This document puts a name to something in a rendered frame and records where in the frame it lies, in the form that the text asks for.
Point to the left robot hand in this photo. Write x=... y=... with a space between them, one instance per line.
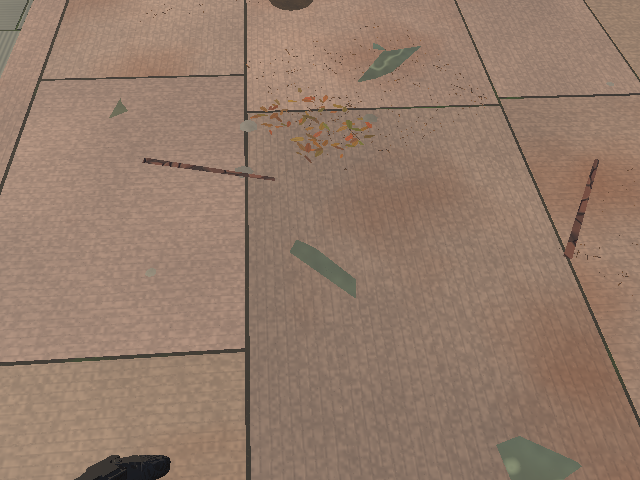
x=142 y=467

